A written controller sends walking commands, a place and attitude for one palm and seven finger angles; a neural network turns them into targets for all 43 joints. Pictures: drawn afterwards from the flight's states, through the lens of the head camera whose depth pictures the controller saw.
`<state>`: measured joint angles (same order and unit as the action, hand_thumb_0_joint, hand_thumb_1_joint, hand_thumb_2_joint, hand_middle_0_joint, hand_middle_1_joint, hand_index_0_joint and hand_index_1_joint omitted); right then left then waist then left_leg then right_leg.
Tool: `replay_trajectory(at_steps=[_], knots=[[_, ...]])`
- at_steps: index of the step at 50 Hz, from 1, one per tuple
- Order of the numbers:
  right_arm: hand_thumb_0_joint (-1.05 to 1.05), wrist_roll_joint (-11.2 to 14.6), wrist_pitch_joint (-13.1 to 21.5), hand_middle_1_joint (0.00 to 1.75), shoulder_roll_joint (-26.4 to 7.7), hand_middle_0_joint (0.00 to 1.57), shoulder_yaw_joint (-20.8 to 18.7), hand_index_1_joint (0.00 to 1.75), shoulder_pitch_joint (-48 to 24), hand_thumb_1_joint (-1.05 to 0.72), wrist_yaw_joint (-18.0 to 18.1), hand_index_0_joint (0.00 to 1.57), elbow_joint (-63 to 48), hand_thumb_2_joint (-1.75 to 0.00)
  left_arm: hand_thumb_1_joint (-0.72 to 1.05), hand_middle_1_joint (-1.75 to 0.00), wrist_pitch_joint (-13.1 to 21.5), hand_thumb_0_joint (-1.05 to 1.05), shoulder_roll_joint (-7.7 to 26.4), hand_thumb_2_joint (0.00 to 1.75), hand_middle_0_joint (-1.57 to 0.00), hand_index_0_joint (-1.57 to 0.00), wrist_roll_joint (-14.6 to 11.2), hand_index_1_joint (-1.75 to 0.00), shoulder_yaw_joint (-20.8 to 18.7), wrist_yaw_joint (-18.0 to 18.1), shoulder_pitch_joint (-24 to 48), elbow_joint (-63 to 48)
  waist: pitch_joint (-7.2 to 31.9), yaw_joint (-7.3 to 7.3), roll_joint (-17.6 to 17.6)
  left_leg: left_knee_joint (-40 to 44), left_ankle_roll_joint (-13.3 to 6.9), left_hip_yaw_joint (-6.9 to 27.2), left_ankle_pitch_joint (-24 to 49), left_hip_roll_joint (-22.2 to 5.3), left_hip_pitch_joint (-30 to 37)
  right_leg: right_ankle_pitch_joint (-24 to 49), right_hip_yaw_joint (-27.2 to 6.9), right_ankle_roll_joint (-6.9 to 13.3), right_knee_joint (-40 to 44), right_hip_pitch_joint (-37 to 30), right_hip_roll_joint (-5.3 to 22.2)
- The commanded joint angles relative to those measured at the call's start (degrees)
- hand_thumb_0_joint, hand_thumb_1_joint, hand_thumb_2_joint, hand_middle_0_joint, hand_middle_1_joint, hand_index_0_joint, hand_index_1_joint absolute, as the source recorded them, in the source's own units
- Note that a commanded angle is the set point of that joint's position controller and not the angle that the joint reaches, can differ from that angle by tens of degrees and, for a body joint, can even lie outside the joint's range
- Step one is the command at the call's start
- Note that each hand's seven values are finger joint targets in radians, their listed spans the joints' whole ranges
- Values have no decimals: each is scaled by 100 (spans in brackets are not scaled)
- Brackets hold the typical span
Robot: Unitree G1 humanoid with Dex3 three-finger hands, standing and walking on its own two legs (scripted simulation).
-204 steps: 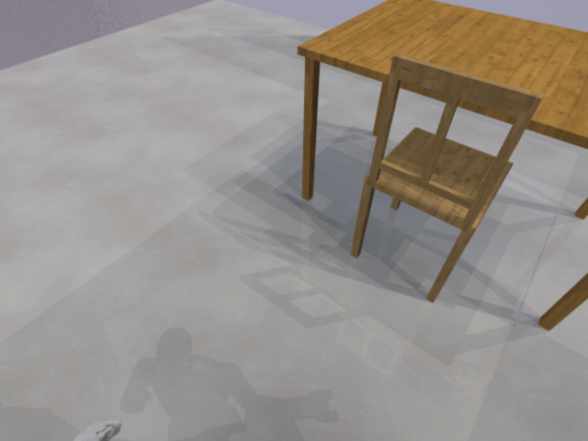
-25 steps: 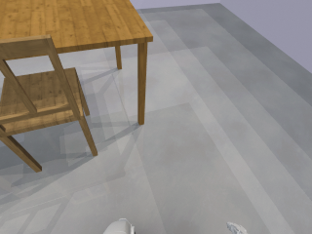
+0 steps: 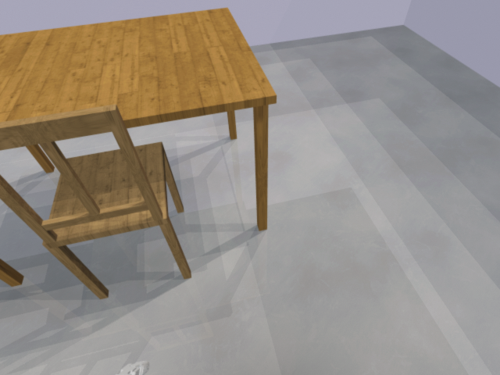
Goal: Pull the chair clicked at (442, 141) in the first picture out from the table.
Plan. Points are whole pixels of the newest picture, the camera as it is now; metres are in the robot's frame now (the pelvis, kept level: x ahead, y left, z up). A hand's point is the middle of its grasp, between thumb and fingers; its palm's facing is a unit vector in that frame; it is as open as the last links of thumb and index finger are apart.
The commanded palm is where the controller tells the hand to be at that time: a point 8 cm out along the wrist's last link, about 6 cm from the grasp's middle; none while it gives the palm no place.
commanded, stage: turn to face it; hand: left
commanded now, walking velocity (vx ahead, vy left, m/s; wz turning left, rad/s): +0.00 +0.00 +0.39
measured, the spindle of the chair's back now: (73, 180) +0.60 +0.48 -0.10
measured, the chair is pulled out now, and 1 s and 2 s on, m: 0.00 0.00 0.00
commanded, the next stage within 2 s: take the last steps up to it in 0.18 s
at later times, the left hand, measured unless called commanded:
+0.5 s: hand out of the picture -0.09 +0.22 -0.18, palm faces +0.32 -0.93 -0.20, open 7.4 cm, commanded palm none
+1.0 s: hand (133, 351) +0.21 +0.25 -0.17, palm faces +0.17 -0.97 -0.17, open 7.4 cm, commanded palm none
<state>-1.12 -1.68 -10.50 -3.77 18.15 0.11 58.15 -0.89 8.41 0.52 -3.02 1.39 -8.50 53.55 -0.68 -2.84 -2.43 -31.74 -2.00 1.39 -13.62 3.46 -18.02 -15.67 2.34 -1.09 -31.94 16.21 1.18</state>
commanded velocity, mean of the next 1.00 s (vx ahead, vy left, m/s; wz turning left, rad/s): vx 0.19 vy -0.04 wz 0.06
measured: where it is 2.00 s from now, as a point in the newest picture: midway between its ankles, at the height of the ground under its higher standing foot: outside the picture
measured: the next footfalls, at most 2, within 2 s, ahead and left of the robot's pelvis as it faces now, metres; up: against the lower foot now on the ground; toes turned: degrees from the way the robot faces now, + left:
left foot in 0.44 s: +0.00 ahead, +0.14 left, +0.00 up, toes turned +19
right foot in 1.00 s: +0.31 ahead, -0.02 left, +0.00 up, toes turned +5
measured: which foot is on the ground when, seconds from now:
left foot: down 0.00-0.00, up 0.02-0.42, down 0.44-1.00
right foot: down 0.00-0.46, up 0.48-0.98, down 1.00-1.00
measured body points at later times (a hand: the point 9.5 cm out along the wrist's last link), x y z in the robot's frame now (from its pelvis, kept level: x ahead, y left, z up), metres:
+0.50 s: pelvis +0.00 +0.04 +0.00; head +0.00 +0.06 +0.45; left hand -0.10 +0.27 -0.17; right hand +0.16 -0.18 -0.12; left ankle -0.04 +0.12 -0.73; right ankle +0.01 -0.10 -0.71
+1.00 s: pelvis +0.15 +0.06 -0.01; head +0.18 +0.06 +0.44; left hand +0.20 +0.30 -0.16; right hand +0.05 -0.16 -0.15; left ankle -0.03 +0.13 -0.73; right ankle +0.27 -0.02 -0.73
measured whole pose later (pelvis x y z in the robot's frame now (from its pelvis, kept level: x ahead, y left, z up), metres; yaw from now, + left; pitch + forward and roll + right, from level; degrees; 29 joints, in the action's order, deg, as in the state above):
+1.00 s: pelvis +0.15 +0.06 -0.01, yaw +12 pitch -1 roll +0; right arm -1.5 2.3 -6.2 -1.2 30.2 1.9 67.7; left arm 1.1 9.6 0.9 -2.6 -1.1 -8.2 59.1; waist -3.9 -3.9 -0.4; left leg -24.6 0.1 -6.4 -27.8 -1.6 5.6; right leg -10.8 6.9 2.4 -34.5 24.1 2.4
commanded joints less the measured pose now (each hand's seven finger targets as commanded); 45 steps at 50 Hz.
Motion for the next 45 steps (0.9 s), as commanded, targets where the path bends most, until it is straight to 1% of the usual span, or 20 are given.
replay_trajectory(at_steps=[1, 2, 4, 7, 14, 17, 18, 20, 21, 22, 23, 24, 25, 26, 28, 31, 36, 40, 42, 45], knots=[[0, 3, 54, 30, -666, 20, -244, 30, -197, -90, 34, 20, -702, -90, 90, -30, 129, 0, 1478, 90, -20, -20, 58, -30, -295, 117, -704, -386, 321, 420, 1391, -2696, 358, 59, -1946, -176, -1500, 2062, -1883, 1105, 1600, -1034, 2731], [0, -28, -51, 30, -670, 20, -247, 30, -143, -90, 10, 20, -564, -90, 90, -30, 183, 0, 1154, 90, -20, -20, 41, -30, -286, 131, -312, -434, 160, 226, 1483, -3197, 393, 219, -1594, -377, -1464, 1778, -1472, 1012, 1700, -683, 2310], [0, -38, -105, 30, -524, 20, -219, 30, -99, -90, -44, 20, -427, -90, 90, -30, 185, 0, 932, 90, -20, -20, 34, -30, -171, 97, -94, -475, -153, 96, 981, -3702, 477, 17, -997, -484, -1503, 1839, -691, 796, 1506, -515, 1760], [0, -28, -133, 30, -424, 20, -173, 30, -259, -90, -68, 20, -460, -90, 90, -30, 231, 0, 903, 90, -20, -20, 62, -30, -159, 99, -434, -346, -125, 201, 1023, -3590, 555, -100, -773, -562, -1501, 2272, -271, 782, 1419, -720, 1683], [0, 11, -135, 30, -428, 20, -48, 30, -1056, -90, -70, 20, -667, -90, 90, -30, 177, 0, 1190, 90, -20, -20, 149, -30, -194, 58, -1016, -76, -37, 507, 1309, -1992, 578, -441, -1118, -544, -963, 2662, -104, 913, 1223, -987, 1746], [0, 6, -45, 30, -389, 20, 27, 30, -1102, -90, -98, 20, -707, -90, 90, -30, 188, 0, 1295, 90, -20, -20, 162, -30, -225, 23, -1186, 105, 153, 577, 1513, -1139, 448, -626, -1168, -504, -467, 1594, -193, 849, 1361, -1078, 1837], [0, -5, -3, 30, -421, 20, 40, 30, -1011, -90, -104, 20, -686, -90, 90, -30, 194, 0, 1333, 90, -20, -20, 155, -30, -225, 1, -1188, 150, 198, 544, 1424, -812, 401, -703, -1081, -482, -214, 1060, -197, 811, 1371, -994, 1826], [0, -32, 100, 30, -475, 20, 50, 30, -586, -90, -100, 20, -534, -90, 90, -30, 189, 0, 1324, 90, -20, -20, 113, -30, -204, -46, -1069, 225, 179, 329, 1314, 252, 307, -908, -568, -399, 769, -263, 83, 553, 1185, -390, 1580], [0, -29, 153, 30, -706, 20, 5, 30, -278, -90, -89, 20, -442, -90, 90, -30, 166, 0, 1218, 90, -20, -20, 81, -30, -163, -80, -1033, 220, 187, 154, 693, 779, 233, -658, -538, -557, 1611, -1080, 288, 343, 714, 372, 1390], [0, -82, 201, 30, -1210, 20, -119, 30, 167, -90, -38, 20, -336, -90, 90, -30, 135, 0, 850, 90, -20, -20, 46, -30, -100, -127, -981, 111, 216, -90, -823, 1413, -190, 1033, -1539, -1717, 2249, -1637, 733, 31, -575, 1522, 774], [0, -91, 211, 30, -1609, 20, -192, 30, 621, -90, 0, 20, -252, -90, 90, -30, 150, 0, 633, 90, -20, -20, 91, -30, -3, -151, -632, -109, -130, -296, -1726, 2246, -729, 2438, -1968, -2649, 2159, -1955, 801, -85, -1853, 2384, 273], [0, -86, 193, 30, -1575, 20, -163, 30, 558, -90, 37, 20, -218, -90, 90, -30, 169, 0, 755, 90, -20, -20, 126, -30, -29, -157, -386, -180, -524, -267, -1028, 2412, -990, 2417, -2105, -2841, 1675, -1705, 219, 44, -2497, 2555, 487], [0, -68, 242, 30, -1212, 20, -73, 30, 331, -90, 85, 20, -194, -90, 90, -30, 151, 0, 764, 90, -20, -20, 178, -30, -48, -154, -429, -10, -591, -126, -1010, 2475, -782, 2019, -1999, -2425, 1422, -1219, 9, 80, -2780, 2424, 539], [0, -37, 279, 30, -1064, 20, -3, 30, 85, -90, 119, 20, -258, -90, 90, -30, 160, 0, 799, 90, -20, -20, 156, -30, -48, -196, -584, 125, -694, 25, -961, 2418, -682, 1698, -1785, -2278, 1264, -877, -46, 80, -2979, 2356, 564], [0, -13, 386, 30, -737, 20, 101, 30, -72, -90, 126, 20, -269, -90, 90, -30, 174, 0, 701, 90, -20, -20, 141, -30, -43, -253, -892, 393, -830, 206, -599, 2380, -540, 887, -517, -1877, 1077, -146, -102, 18, -3089, 2096, 575], [0, 52, 506, 30, -610, 20, 114, 30, 227, -90, 158, 20, -96, -90, 90, -30, 160, 0, 621, 90, -20, -20, 104, -30, -39, -246, -1116, 576, -573, 296, -335, 2228, -476, 301, 1134, -1658, 1475, 319, -52, -84, -3132, 2015, 458], [0, 50, 576, 30, -488, 20, 117, 30, 798, -90, 215, 20, 187, -90, 90, -30, 118, 0, 566, 90, -20, -20, 95, -30, -65, -223, -710, 505, -678, 209, -204, 2129, -616, 267, 2143, -1839, 1858, 509, -93, -136, -2976, 2491, 492], [0, -13, 582, 30, -469, 20, 112, 30, 1147, -90, 247, 20, 405, -90, 90, -30, 133, 0, 406, 90, -20, -20, 74, -30, -17, -248, -98, 313, -867, 61, -285, 1984, -753, 183, 2734, -1940, 2155, 420, 100, -59, -2122, 2602, 512], [0, -50, 572, 30, -454, 20, 117, 30, 1311, -90, 254, 20, 516, -90, 90, -30, 164, 0, 354, 90, -20, -20, 60, -30, 4, -258, 244, 208, -987, -42, -378, 1876, -744, 130, 2980, -1981, 2166, 308, 189, 36, -1573, 2460, 490], [0, -78, 530, 30, -502, 20, 99, 30, 1310, -90, 259, 20, 630, -90, 90, -30, 217, 0, 279, 90, -20, -20, 36, -30, 16, -252, 355, 178, -937, -25, -456, 1541, -668, -67, 3556, -1953, 2005, 108, 402, 246, -748, 1665, 272]])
